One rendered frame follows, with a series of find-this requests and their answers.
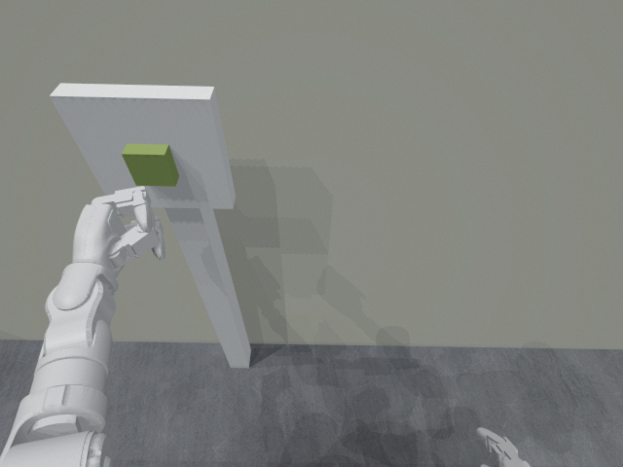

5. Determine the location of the right robot hand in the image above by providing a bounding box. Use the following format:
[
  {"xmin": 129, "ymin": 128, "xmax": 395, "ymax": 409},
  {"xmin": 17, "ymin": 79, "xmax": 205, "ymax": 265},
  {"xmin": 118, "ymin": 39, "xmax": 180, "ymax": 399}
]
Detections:
[{"xmin": 476, "ymin": 427, "xmax": 531, "ymax": 467}]

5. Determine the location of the left robot forearm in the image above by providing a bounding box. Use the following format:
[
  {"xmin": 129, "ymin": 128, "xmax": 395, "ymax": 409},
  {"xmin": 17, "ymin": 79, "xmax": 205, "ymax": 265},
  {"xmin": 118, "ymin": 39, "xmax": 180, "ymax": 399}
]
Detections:
[{"xmin": 0, "ymin": 262, "xmax": 119, "ymax": 465}]

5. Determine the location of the panel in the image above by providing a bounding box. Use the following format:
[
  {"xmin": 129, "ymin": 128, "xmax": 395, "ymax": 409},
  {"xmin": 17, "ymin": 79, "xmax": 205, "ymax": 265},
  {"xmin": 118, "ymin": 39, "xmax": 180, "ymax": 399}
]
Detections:
[{"xmin": 50, "ymin": 83, "xmax": 251, "ymax": 368}]

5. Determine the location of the button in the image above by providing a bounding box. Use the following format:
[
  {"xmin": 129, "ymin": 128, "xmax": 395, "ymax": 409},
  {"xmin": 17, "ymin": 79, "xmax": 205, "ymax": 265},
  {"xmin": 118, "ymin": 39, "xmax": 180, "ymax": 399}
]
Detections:
[{"xmin": 122, "ymin": 144, "xmax": 179, "ymax": 187}]

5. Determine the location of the left robot hand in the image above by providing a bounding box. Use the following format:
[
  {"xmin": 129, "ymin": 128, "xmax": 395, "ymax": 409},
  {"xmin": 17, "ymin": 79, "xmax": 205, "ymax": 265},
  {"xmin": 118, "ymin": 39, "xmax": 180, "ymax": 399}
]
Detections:
[{"xmin": 72, "ymin": 186, "xmax": 165, "ymax": 278}]

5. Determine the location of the robot left upper arm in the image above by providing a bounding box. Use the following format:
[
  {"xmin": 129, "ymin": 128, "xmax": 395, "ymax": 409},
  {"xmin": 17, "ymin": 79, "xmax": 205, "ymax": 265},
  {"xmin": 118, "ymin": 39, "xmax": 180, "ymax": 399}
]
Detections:
[{"xmin": 0, "ymin": 430, "xmax": 113, "ymax": 467}]

